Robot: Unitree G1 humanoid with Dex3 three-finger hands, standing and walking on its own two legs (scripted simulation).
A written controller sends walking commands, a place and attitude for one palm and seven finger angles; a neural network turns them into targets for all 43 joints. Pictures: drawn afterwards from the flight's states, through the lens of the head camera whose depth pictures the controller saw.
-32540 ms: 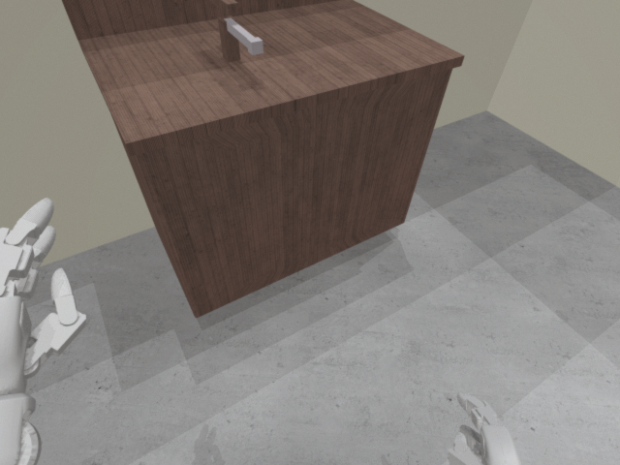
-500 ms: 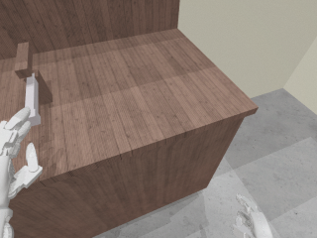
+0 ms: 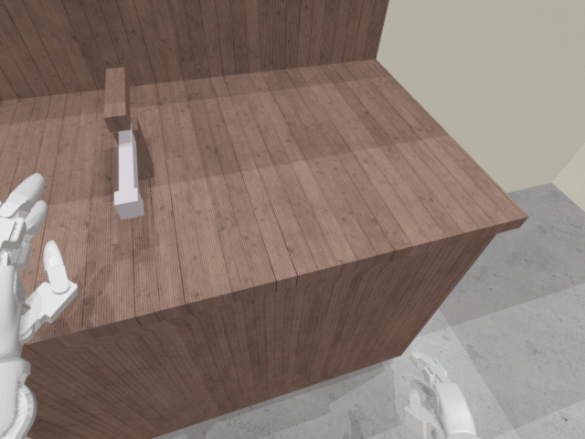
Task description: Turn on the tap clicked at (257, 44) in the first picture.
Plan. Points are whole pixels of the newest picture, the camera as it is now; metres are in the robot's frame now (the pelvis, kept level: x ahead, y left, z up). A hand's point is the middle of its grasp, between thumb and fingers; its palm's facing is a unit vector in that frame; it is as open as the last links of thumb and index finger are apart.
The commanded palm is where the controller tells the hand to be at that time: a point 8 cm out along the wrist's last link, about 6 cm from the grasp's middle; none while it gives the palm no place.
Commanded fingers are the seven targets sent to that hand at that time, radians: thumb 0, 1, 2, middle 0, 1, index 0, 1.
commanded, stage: come to a stop and stand still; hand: left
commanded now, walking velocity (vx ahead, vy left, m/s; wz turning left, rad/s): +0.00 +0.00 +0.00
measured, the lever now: (129, 203) +0.36 +0.25 +0.13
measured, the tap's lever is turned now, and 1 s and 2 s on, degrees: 0 0 0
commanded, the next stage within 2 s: look again from close up in 0.08 s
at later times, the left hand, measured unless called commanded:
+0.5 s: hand (73, 286) +0.22 +0.24 +0.16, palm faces +0.39 -0.84 -0.37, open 7.4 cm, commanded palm +0.16 +0.28 +0.18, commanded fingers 0.00 0.90 0.90 -0.20 -0.30 -0.20 -0.30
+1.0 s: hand (54, 326) +0.17 +0.23 +0.17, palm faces +0.57 -0.77 -0.27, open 7.4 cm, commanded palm +0.14 +0.26 +0.18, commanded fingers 0.00 0.90 0.90 -0.20 -0.30 -0.20 -0.30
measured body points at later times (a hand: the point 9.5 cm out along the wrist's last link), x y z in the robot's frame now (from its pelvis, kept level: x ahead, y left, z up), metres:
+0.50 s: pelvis +0.00 +0.00 +0.00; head +0.02 +0.01 +0.45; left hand +0.19 +0.29 +0.18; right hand +0.19 -0.23 -0.07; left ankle +0.04 +0.07 -0.74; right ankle +0.01 -0.13 -0.74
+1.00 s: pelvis -0.03 -0.06 -0.02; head -0.05 -0.06 +0.43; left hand +0.14 +0.27 +0.19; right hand +0.20 -0.25 -0.08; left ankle +0.04 +0.07 -0.74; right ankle +0.01 -0.13 -0.74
